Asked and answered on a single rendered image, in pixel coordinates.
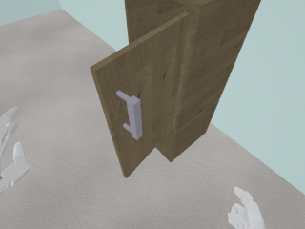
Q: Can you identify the right robot hand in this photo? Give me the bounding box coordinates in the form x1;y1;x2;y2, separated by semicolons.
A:
228;186;266;229

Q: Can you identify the handle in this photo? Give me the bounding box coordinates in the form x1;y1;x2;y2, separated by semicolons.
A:
116;91;143;140

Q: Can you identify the cupboard door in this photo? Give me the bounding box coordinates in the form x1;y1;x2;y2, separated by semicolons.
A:
90;11;190;178

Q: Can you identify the left robot hand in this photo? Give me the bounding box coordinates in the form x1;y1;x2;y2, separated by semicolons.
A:
0;106;30;196

